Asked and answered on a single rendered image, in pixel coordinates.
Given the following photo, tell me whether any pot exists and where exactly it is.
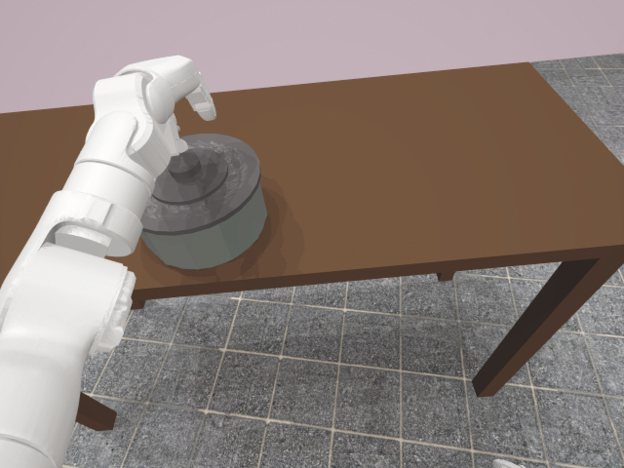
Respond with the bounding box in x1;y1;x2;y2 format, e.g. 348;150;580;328
140;182;267;270

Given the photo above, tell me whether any lid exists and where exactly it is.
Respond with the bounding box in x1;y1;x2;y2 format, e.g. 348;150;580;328
140;134;261;236

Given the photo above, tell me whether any left robot hand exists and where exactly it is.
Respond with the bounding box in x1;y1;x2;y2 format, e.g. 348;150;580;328
119;56;216;157

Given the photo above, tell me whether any knob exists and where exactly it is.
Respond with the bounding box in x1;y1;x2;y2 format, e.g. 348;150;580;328
168;152;201;179

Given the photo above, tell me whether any left robot upper arm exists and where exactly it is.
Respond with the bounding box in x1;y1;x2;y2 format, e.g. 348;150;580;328
0;242;136;468

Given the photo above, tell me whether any left robot forearm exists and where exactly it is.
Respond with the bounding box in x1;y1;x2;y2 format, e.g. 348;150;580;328
0;66;175;332

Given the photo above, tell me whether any table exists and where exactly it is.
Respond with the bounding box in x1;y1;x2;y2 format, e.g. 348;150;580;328
0;62;624;431

